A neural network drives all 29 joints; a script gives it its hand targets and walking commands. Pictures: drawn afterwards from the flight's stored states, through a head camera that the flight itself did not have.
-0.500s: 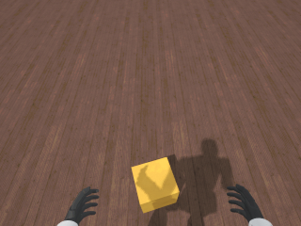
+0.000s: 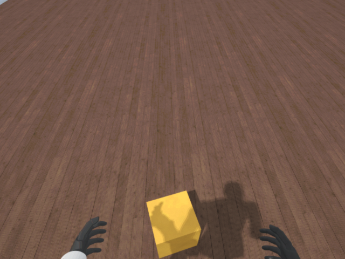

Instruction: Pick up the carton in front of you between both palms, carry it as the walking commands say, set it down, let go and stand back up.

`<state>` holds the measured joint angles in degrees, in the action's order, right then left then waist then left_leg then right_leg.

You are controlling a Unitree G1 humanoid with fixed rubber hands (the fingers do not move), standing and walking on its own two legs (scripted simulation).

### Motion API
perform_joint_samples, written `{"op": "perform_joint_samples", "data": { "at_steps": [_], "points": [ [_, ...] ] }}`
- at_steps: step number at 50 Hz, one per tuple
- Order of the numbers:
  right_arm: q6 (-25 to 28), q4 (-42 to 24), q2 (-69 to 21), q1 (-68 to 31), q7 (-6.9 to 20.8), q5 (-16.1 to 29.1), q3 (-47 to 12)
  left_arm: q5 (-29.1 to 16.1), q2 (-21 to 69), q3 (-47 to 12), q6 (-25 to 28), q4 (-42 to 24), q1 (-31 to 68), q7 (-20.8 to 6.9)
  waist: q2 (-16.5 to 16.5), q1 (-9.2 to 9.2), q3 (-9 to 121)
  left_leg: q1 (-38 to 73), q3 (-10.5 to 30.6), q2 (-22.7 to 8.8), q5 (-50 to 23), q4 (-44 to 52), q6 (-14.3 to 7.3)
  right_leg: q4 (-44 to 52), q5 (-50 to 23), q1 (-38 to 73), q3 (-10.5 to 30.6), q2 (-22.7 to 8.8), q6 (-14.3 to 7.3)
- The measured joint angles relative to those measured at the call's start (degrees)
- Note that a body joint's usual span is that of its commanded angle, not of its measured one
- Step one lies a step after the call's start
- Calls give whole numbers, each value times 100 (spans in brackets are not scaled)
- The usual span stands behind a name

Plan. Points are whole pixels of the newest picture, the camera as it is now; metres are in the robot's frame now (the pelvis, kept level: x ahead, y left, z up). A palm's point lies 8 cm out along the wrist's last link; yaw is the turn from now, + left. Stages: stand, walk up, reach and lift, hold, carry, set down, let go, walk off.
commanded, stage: stand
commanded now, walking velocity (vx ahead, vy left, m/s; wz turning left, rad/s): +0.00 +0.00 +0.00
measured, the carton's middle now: (172, 224) +0.43 +0.04 -0.65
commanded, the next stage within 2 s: none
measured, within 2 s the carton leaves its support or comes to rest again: neither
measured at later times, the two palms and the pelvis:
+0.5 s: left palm (61, 255) +0.17 +0.30 -0.10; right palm out of the picture +0.14 -0.28 -0.08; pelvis +0.03 +0.02 +0.00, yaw -1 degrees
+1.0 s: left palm out of the picture +0.13 +0.31 -0.10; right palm out of the picture +0.11 -0.29 -0.08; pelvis +0.02 +0.02 +0.01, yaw -2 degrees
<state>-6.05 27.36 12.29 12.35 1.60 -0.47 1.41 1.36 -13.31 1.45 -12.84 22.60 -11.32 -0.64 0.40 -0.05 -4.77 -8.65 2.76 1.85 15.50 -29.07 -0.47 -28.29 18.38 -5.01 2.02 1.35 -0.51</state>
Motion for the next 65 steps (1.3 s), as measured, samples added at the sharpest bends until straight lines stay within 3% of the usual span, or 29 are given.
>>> {"op": "perform_joint_samples", "data": {
  "at_steps": [6, 13, 33, 65],
  "points": [
    [337, 801, 358, 38, -154, -227, 113, 99, -367, 100, 808, 938, 14, 119, 159, 5, 352, -469, -52, -2, 127, -242, -42, -195, 88, -460, 44, 6, 33],
    [509, 1272, 655, 24, -223, -184, 212, 80, -597, 115, 1128, 1665, 3, 147, 230, 46, 372, -455, -108, -7, 195, -183, -91, -20, 80, -408, 99, -4, 83],
    [584, 1996, 654, -297, -299, -124, 24, 10, -722, -28, 1271, 2568, 317, 235, 181, 68, 364, -89, -202, 46, 99, 221, -163, 398, -39, -55, 162, -102, 156],
    [633, 2948, 881, -492, -242, -58, -39, -11, -851, -116, 1325, 3371, 318, 171, 120, 47, 307, 156, -187, 9, -351, 757, -125, 904, -474, 176, 137, -107, 144]
  ]
}}
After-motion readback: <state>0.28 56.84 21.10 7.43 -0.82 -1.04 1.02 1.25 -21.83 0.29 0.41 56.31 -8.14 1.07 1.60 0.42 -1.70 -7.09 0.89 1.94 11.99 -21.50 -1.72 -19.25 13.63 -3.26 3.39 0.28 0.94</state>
